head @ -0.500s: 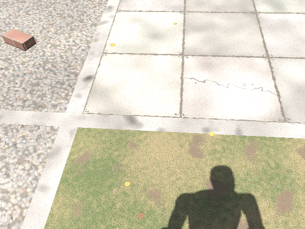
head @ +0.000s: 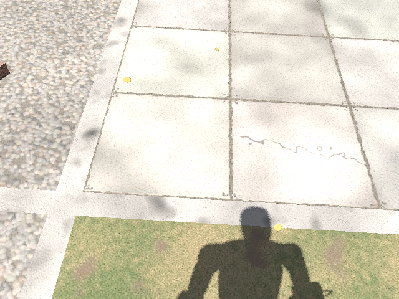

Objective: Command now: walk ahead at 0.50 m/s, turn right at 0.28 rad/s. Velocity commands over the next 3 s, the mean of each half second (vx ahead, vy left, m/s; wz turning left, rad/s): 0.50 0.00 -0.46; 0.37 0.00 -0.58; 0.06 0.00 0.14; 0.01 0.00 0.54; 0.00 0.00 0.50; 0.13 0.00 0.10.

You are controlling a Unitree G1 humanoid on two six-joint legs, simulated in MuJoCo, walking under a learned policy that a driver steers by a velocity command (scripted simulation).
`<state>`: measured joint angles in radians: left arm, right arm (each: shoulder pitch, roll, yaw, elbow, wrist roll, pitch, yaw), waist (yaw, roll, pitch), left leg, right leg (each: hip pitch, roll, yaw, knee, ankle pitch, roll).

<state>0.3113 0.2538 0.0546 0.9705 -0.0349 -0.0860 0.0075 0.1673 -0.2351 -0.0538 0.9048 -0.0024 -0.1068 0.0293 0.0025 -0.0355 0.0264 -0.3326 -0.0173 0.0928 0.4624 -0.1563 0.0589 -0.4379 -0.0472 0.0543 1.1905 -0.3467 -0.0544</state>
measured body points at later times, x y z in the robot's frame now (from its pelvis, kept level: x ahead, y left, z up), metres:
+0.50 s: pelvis +0.27 -0.07 -0.02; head +0.31 -0.08 +0.43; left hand +0.50 +0.14 -0.12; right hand +0.24 -0.34 -0.16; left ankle +0.11 +0.10 -0.65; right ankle +0.34 -0.15 -0.74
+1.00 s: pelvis +0.52 -0.11 -0.01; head +0.56 -0.13 +0.44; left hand +0.74 +0.09 -0.13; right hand +0.57 -0.43 -0.10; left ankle +0.67 -0.08 -0.74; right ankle +0.36 -0.16 -0.65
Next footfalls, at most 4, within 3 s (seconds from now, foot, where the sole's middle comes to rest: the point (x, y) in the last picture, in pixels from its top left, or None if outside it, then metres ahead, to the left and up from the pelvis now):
0.44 right None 0.38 -0.17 -0.77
0.90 left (228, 235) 0.71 -0.10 -0.77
1.24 right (285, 285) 0.53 -0.28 -0.77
1.54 left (214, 246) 0.66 -0.05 -0.77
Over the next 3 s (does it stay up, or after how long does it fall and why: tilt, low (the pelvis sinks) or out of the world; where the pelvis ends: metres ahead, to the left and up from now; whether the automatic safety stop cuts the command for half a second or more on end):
stays up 0.59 -0.08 0.01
